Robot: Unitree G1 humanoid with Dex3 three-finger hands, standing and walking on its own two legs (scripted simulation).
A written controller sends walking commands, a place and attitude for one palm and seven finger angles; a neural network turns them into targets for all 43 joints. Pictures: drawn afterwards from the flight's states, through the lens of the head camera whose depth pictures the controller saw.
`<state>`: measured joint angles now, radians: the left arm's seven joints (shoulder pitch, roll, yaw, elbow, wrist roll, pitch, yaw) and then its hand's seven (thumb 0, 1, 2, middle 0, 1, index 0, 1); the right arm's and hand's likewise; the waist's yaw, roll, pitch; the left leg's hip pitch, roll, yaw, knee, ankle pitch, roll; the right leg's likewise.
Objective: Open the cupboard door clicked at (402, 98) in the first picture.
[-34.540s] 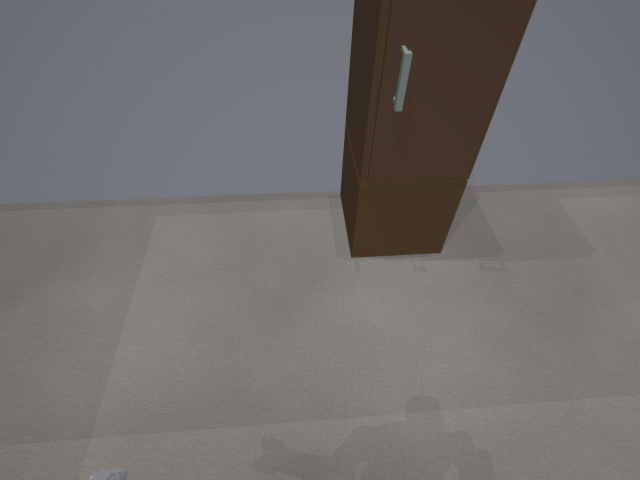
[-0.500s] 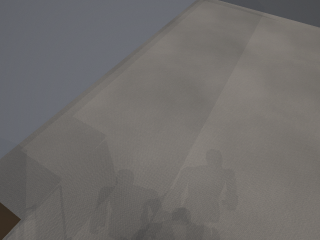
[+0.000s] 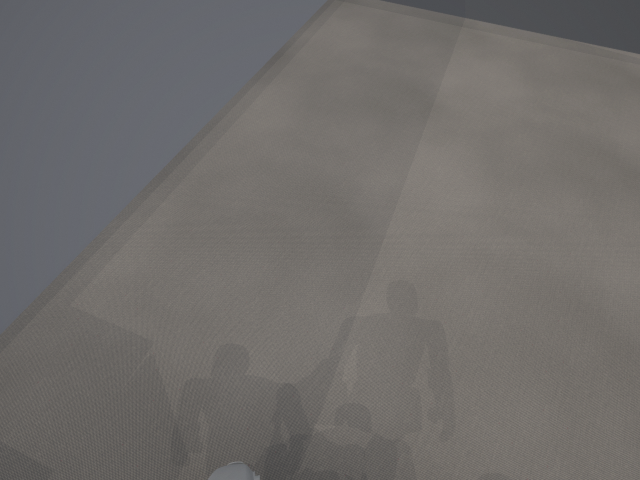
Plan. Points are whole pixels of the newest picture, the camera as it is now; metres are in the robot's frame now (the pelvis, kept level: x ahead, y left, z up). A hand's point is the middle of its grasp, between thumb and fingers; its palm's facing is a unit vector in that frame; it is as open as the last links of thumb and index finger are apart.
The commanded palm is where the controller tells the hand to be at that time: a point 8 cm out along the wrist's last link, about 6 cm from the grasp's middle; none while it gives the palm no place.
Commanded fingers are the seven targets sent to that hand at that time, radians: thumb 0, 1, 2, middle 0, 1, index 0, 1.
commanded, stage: walk to a spot facing it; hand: left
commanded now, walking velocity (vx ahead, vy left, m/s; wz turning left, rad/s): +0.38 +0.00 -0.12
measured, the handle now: out of the picture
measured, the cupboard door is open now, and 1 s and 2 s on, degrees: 52 52 52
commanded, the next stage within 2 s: turn to face it in 0.48 s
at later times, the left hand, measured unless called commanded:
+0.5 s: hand (242, 353) +0.33 +0.14 -0.17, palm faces -0.01 -0.98 -0.20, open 7.4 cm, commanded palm none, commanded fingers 0.00 0.90 0.90 -0.20 -0.30 -0.20 -0.30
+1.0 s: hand (259, 280) +0.47 +0.13 -0.17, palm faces +0.19 -0.95 -0.24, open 7.4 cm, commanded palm none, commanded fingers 0.00 0.90 0.90 -0.20 -0.30 -0.20 -0.30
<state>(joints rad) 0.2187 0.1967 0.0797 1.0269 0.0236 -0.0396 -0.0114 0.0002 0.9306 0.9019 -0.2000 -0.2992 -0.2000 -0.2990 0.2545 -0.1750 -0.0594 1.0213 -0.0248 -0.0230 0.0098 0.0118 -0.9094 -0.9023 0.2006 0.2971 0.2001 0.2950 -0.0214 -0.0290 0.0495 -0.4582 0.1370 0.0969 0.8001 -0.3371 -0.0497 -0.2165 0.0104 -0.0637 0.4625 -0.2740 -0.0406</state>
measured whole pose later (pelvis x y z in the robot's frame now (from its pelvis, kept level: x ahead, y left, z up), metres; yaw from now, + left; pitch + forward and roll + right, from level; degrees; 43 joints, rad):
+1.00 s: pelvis +0.40 -0.08 -0.01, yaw +9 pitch +1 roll +1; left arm 0.15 0.19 0.07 0.93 0.03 0.00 0.00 0.01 0.91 0.90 -0.20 -0.30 -0.20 -0.30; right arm 0.21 -0.21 -0.06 1.00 -0.02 0.05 -0.01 0.00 -0.92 -0.90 0.21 0.30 0.21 0.30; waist -0.01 0.01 0.05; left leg -0.43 0.02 -0.02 0.76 -0.41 -0.03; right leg -0.32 -0.07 -0.08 0.63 -0.34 0.01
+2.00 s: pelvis +0.51 -0.13 -0.01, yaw +46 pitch +1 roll +0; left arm 0.16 0.24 0.08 0.88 0.01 0.06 0.00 0.01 0.91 0.90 -0.20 -0.30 -0.20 -0.30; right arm 0.15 -0.23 -0.06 0.89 -0.03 0.04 0.00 0.01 -0.90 -0.90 0.21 0.30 0.21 0.30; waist 0.01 -0.01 0.10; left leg -0.32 0.01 -0.04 0.56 -0.26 -0.02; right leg -0.43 -0.07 -0.03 0.89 -0.46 0.08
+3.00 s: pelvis +0.56 -0.17 -0.02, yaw +83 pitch +1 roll +1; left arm 0.23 0.22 0.06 0.89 0.02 0.04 0.00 0.01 0.90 0.90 -0.20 -0.30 -0.20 -0.30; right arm 0.12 -0.24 -0.07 0.88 -0.02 0.04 0.02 0.01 -0.91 -0.90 0.20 0.30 0.20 0.30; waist 0.00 -0.05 0.09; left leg -0.33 0.00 0.06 0.60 -0.25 0.03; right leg -0.34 -0.15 -0.15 0.80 -0.48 0.06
